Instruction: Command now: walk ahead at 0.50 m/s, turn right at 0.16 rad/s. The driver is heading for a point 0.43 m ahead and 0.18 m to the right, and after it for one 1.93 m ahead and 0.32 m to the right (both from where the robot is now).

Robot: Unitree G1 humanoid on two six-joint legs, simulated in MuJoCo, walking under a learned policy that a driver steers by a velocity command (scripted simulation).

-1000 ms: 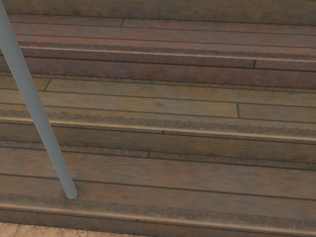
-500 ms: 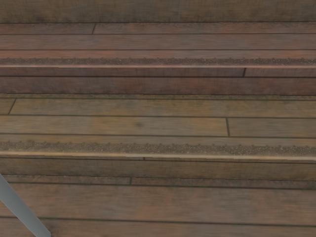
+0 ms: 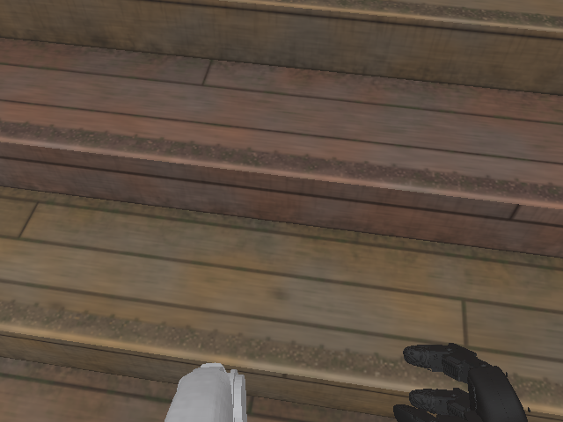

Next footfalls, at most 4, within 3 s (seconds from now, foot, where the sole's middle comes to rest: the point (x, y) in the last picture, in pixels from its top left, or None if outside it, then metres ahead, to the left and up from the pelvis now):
0.06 left None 0.26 0.12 -0.62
0.68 right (378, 334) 0.52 -0.13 -0.47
1.12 left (273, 286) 0.61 0.08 -0.47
2.00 right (402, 315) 0.56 -0.17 -0.47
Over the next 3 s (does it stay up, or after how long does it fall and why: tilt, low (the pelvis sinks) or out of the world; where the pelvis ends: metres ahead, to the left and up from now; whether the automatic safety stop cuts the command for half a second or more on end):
stays up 0.88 -0.31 0.44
